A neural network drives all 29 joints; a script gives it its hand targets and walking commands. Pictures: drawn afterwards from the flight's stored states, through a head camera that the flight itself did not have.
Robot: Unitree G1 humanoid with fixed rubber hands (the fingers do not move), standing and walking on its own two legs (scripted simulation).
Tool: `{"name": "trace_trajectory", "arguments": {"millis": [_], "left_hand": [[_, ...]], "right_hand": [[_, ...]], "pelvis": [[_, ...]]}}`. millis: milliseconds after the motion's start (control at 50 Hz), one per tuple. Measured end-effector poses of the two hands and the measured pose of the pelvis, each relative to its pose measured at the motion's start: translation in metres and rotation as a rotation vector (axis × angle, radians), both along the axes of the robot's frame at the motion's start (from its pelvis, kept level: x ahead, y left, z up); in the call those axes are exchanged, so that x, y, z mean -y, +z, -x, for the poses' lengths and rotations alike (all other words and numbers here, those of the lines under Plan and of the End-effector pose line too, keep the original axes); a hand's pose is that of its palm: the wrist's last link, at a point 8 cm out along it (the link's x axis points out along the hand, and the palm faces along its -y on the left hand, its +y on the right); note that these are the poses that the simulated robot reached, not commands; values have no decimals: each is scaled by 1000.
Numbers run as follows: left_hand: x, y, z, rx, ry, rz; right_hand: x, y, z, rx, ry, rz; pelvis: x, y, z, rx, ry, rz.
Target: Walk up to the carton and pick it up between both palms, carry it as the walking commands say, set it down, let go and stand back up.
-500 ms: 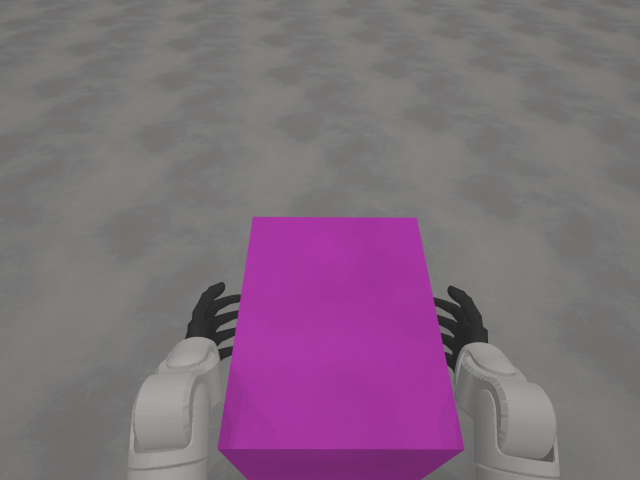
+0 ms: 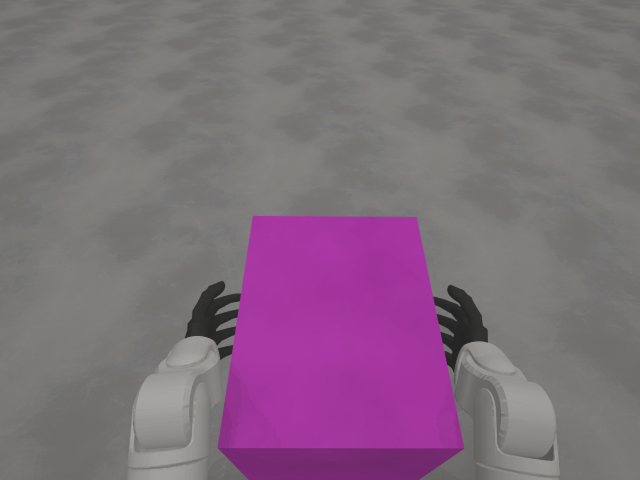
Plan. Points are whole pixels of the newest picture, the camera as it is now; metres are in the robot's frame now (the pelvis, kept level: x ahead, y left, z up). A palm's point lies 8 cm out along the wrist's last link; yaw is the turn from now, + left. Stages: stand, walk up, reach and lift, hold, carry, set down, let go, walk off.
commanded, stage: carry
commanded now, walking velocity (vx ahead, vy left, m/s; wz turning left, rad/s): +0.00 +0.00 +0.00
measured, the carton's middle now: (333, 352) +0.29 +0.00 +0.01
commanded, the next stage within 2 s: none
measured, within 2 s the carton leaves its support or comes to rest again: neither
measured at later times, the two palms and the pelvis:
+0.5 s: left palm (202, 345) +0.25 +0.15 +0.08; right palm (466, 350) +0.25 -0.15 +0.08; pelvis +0.00 +0.00 +0.00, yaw +0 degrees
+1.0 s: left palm (314, 264) +0.36 +0.03 +0.10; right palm (563, 335) +0.27 -0.26 +0.10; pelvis +0.10 -0.04 +0.01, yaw -18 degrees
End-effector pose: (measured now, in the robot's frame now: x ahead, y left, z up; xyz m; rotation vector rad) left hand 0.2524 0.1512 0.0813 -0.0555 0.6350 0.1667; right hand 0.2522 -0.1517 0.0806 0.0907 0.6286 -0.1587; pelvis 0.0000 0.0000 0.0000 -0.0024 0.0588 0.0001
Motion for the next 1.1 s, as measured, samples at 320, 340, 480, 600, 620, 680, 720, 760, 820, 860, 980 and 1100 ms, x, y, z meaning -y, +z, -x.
{"name": "trace_trajectory", "arguments": {"millis": [320, 340, 480, 600, 620, 680, 720, 760, 820, 860, 980, 1100], "left_hand": [[-1, 0, -1, 1, -1, 1], [-1, 0, -1, 2, -1, 1], [-1, 0, -1, 2, -1, 1], [-2, 6, 1, 19, 2, 6], [-1, 10, 3, 28, 4, 6], [5, 22, 3, 31, -5, -3], [15, 30, -5, 26, -29, -12], [31, 35, -17, 29, -66, -16], [61, 31, -39, 41, -135, -8], [78, 24, -51, 6, -181, -5], [118, 20, -101, -43, -298, -2], [150, 16, -176, -13, -410, 18]], "right_hand": [[-1, 0, 0, 1, 0, 1], [-1, 1, 0, 1, 0, 1], [-1, 1, -1, 1, -1, 2], [-2, 6, 1, 17, -2, -4], [-2, 10, 3, 26, -2, -7], [5, 18, 6, 29, -13, -17], [15, 21, 7, 24, -38, -25], [30, 23, 7, 26, -74, -25], [57, 19, 7, 40, -141, -10], [72, 16, 7, 6, -188, -11], [103, 16, -8, -41, -315, -20], [124, 19, -53, -9, -427, 1]], "pelvis": [[-1, 0, 0, -1, 0, 0], [-1, 0, 0, -1, 0, 0], [-2, 0, -1, -1, -1, 0], [-2, 0, -2, 1, -7, -2], [-1, 1, -4, 1, -14, -3], [2, 6, -13, -6, -66, -1], [6, 10, -19, -11, -102, 5], [13, 10, -27, -13, -131, 6], [26, 1, -38, -12, -165, 2], [32, 2, -48, -25, -187, 5], [42, 12, -92, -41, -300, -12], [45, 6, -159, -43, -408, -14]]}}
